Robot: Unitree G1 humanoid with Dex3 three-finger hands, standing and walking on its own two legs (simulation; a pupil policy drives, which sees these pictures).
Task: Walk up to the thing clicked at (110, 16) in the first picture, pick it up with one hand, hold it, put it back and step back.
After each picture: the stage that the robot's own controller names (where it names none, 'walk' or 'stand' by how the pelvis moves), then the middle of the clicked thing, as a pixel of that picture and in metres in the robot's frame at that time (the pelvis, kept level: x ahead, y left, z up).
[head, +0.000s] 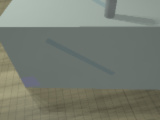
stand; out of the picture +0.96 -0.14 +0.06
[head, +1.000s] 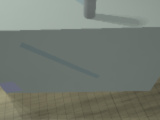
rise first; out of the picture +0.87 +0.04 +0.08
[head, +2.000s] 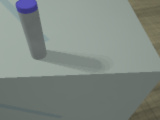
walk; (33, 32) +0.54 +0.24 +0.08
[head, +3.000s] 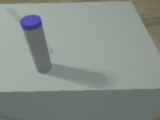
stand; (38, 47) +0.50 +0.22 +0.07
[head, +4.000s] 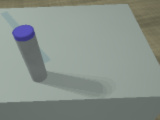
stand; (32, 56) +0.47 +0.23 +0.05
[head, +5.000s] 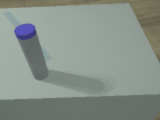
stand; (34, 55) +0.48 +0.23 +0.05
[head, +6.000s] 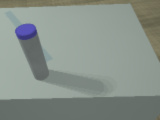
stand; (34, 55) +0.48 +0.23 +0.05
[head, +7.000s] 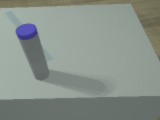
stand; (35, 55) +0.48 +0.23 +0.05
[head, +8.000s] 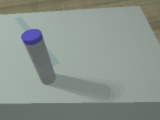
rise first; (41, 59) +0.46 +0.23 +0.06
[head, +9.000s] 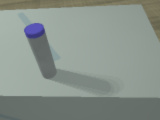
go down; (42, 53) +0.48 +0.23 +0.06
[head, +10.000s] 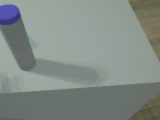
go down; (18, 42) +0.49 +0.22 +0.08
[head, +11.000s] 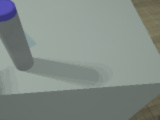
go down; (15, 41) +0.47 +0.22 +0.10
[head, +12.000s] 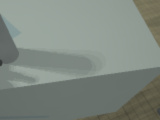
close in; out of the picture +0.48 +0.23 +0.13
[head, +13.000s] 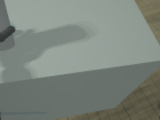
close; out of the picture +0.55 +0.23 +0.14
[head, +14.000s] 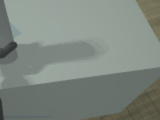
lift; out of the picture +0.50 +0.23 +0.14
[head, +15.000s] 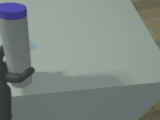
lift; (17, 50) +0.41 +0.21 +0.14
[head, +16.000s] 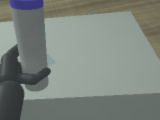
lift; (32, 47) +0.33 +0.16 +0.26
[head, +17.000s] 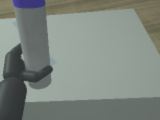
hold; (35, 46) +0.35 +0.15 +0.24
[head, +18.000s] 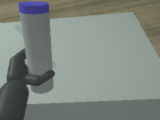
crouch; (38, 51) +0.34 +0.15 +0.23
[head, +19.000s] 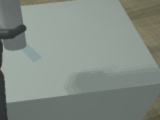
crouch; (8, 7) +0.50 +0.20 +0.26
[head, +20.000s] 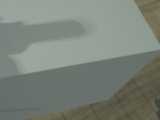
lower; out of the picture +0.55 +0.23 +0.15
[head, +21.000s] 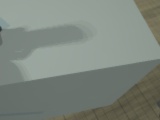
lower; out of the picture +0.54 +0.24 +0.14
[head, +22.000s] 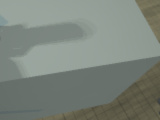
lower; out of the picture +0.55 +0.24 +0.15
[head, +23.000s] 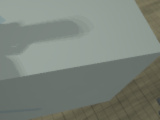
lower; out of the picture +0.55 +0.24 +0.15
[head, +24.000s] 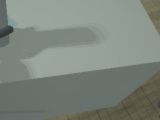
open; out of the picture +0.54 +0.22 +0.15
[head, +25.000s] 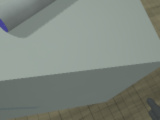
sink last; (32, 2) +0.61 +0.12 +0.05
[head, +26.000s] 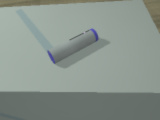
sink last; (73, 45) +0.60 +0.12 +0.01
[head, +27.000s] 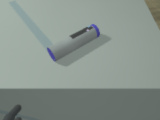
stand; (74, 41) +0.59 +0.10 +0.01
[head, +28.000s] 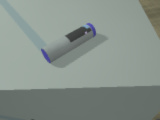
stand; (70, 41) +0.57 +0.10 +0.03
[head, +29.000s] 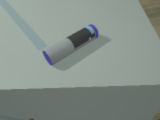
stand; (72, 43) +0.56 +0.09 +0.03
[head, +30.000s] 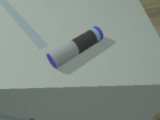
stand; (76, 46) +0.54 +0.07 +0.03
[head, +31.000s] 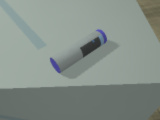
stand; (79, 49) +0.52 +0.04 +0.03
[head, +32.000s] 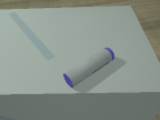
stand; (90, 66) +0.50 +0.01 -0.03
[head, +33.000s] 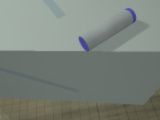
walk; (107, 29) +0.58 -0.05 -0.01
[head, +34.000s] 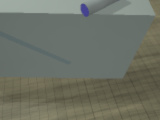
walk; (101, 1) +0.85 -0.08 -0.02
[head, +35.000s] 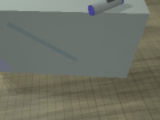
stand; (106, 4) +0.99 -0.09 -0.02
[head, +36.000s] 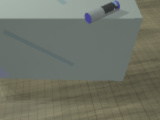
stand; (102, 11) +0.96 -0.09 -0.04
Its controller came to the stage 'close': yes
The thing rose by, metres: 0.20
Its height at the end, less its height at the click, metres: -0.09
